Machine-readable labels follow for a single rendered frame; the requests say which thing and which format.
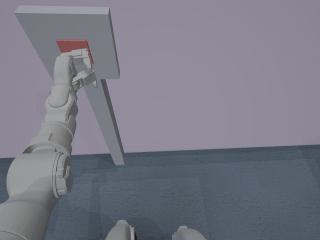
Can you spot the button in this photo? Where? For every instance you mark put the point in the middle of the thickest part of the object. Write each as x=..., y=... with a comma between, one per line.
x=67, y=45

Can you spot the left robot forearm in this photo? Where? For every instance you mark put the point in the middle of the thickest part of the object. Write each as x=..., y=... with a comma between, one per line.
x=57, y=130

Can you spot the robot right thigh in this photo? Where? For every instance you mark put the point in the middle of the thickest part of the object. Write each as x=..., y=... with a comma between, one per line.
x=187, y=234

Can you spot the left robot hand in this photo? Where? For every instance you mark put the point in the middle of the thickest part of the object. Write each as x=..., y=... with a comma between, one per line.
x=65, y=72

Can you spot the panel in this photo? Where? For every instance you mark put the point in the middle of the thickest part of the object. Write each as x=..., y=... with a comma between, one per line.
x=44, y=25

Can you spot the left robot upper arm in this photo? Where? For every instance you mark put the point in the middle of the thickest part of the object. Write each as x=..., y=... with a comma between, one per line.
x=36, y=182

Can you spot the robot right shin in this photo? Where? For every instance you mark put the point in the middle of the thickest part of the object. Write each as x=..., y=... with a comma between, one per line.
x=182, y=227

